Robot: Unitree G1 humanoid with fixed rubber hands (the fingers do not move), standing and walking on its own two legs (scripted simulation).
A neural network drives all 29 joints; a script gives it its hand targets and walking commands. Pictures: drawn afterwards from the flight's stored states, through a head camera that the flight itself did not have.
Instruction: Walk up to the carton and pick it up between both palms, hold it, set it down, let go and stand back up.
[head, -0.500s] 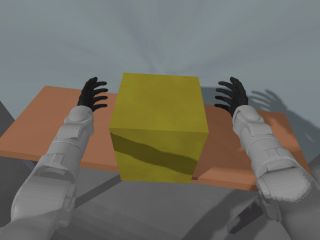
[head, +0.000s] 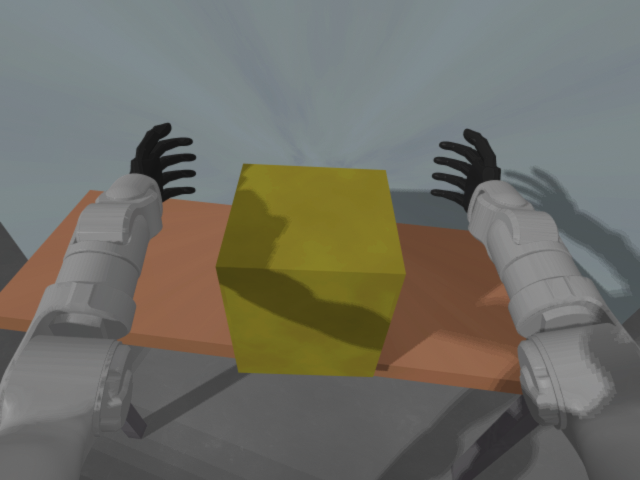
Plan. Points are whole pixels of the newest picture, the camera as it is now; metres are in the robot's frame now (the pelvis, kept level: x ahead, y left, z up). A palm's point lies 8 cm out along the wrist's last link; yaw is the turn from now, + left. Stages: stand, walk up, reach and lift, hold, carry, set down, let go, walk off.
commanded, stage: set down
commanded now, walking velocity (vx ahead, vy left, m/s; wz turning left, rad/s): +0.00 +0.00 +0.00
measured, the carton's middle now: (310, 273) +0.42 +0.03 +0.03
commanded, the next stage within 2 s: none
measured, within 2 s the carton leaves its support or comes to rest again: neither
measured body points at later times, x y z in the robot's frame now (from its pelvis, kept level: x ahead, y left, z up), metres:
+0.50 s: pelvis -0.01 +0.01 +0.00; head -0.01 +0.02 +0.45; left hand +0.35 +0.23 +0.10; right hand +0.37 -0.18 +0.09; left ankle -0.01 +0.13 -0.75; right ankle +0.02 -0.11 -0.75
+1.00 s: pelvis +0.01 +0.00 +0.00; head +0.00 +0.01 +0.45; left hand +0.28 +0.23 +0.05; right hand +0.30 -0.19 +0.05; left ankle -0.01 +0.13 -0.75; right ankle +0.02 -0.11 -0.75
